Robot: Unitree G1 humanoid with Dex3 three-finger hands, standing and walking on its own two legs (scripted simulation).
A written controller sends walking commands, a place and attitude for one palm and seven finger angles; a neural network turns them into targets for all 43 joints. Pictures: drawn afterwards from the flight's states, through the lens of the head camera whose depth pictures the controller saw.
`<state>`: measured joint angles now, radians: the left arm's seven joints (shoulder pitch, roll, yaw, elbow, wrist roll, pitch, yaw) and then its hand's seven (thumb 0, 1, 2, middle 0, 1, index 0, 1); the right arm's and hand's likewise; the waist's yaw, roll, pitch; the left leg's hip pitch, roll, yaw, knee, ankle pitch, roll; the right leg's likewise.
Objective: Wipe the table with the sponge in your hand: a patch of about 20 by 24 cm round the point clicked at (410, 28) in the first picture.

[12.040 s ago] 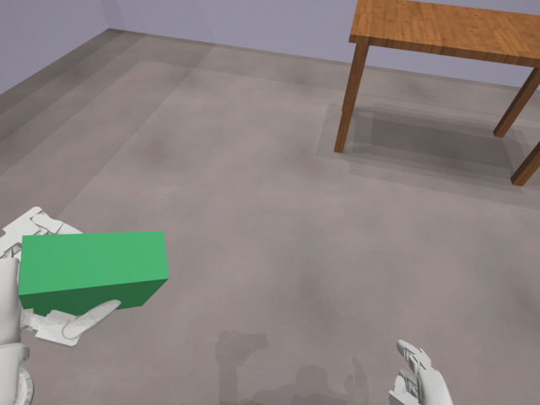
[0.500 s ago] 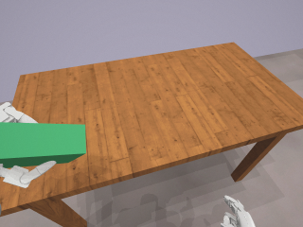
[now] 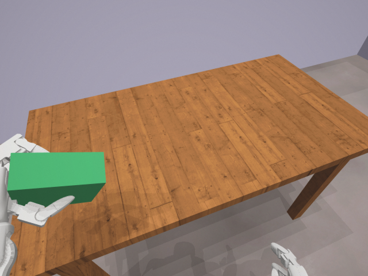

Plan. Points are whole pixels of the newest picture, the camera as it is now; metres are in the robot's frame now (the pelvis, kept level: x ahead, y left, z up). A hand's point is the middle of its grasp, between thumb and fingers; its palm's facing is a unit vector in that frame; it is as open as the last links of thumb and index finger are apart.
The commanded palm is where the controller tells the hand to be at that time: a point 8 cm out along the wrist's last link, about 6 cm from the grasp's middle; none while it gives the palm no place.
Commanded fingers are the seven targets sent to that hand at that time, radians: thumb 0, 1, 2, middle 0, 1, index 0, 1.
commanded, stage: come to a stop and stand still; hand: left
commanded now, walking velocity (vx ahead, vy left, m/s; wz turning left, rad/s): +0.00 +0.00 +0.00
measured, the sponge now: (72, 181) +0.24 +0.22 +0.14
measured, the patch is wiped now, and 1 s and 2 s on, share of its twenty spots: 0.00 0.00 0.00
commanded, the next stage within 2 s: look again from close up in 0.84 s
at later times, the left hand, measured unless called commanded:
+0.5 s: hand (52, 168) +0.26 +0.26 +0.15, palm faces +0.37 -0.83 -0.41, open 9.8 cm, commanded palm +0.19 +0.28 +0.18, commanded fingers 0.00 0.10 1.30 -1.20 -1.60 -1.20 -1.60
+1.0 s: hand (61, 182) +0.23 +0.23 +0.15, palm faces +0.39 -0.84 -0.39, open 9.8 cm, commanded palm +0.18 +0.26 +0.18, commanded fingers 0.00 0.10 1.30 -1.20 -1.60 -1.20 -1.60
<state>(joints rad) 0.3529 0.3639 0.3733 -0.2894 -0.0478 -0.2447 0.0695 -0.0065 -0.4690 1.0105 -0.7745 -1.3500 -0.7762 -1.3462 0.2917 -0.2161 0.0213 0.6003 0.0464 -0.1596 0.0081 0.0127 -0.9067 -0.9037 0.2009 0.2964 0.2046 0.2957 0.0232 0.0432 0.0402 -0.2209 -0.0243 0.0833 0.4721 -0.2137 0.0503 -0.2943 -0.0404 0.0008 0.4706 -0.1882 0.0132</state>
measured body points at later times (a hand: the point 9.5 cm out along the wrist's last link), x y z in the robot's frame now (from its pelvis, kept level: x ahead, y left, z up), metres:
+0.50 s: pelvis +0.04 +0.00 +0.00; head +0.06 +0.01 +0.45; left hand +0.23 +0.30 +0.18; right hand +0.26 -0.20 -0.06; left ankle +0.03 +0.08 -0.74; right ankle +0.07 -0.14 -0.74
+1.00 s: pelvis +0.03 -0.02 +0.00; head +0.03 -0.02 +0.45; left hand +0.21 +0.28 +0.17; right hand +0.20 -0.24 -0.08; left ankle +0.03 +0.08 -0.74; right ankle +0.07 -0.14 -0.74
